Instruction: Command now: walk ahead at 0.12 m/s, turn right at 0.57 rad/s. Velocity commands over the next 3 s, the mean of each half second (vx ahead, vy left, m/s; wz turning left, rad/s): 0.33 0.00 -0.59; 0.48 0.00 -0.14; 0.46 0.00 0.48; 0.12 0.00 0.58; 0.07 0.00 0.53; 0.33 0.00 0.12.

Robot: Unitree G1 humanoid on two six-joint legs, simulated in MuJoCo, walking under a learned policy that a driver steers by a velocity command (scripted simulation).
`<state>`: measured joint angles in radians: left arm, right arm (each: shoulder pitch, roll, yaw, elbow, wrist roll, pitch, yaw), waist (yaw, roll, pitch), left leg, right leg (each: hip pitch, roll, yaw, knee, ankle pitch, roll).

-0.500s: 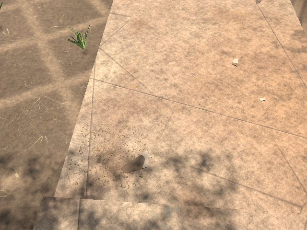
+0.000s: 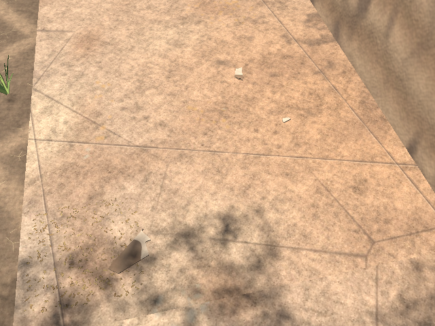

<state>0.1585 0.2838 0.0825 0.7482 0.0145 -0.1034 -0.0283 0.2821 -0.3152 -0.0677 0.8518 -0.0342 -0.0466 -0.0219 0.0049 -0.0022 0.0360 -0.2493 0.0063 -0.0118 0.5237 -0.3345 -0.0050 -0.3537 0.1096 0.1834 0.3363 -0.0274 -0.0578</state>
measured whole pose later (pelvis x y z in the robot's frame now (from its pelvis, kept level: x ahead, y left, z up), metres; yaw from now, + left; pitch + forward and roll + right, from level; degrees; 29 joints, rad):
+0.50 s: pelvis +0.13 -0.02 -0.01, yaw -17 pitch +2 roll -1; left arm 0.08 0.19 0.02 0.74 0.05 -0.05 -0.11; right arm 0.56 -0.20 0.02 0.99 -0.09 -0.11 0.01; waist -0.12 0.01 0.01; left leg 0.23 0.05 0.27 0.11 -0.37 -0.03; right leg -0.61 -0.03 -0.04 0.70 -0.11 -0.08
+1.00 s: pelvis +0.39 -0.16 -0.02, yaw -20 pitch +1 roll -4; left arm 0.49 0.18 0.01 0.97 0.09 -0.13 -0.03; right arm 0.07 -0.21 0.01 0.81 -0.08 -0.08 0.06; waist 0.07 0.05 0.02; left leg -0.67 0.10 -0.04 0.56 0.40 0.06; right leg -0.01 0.13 -0.05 0.43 -0.44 -0.08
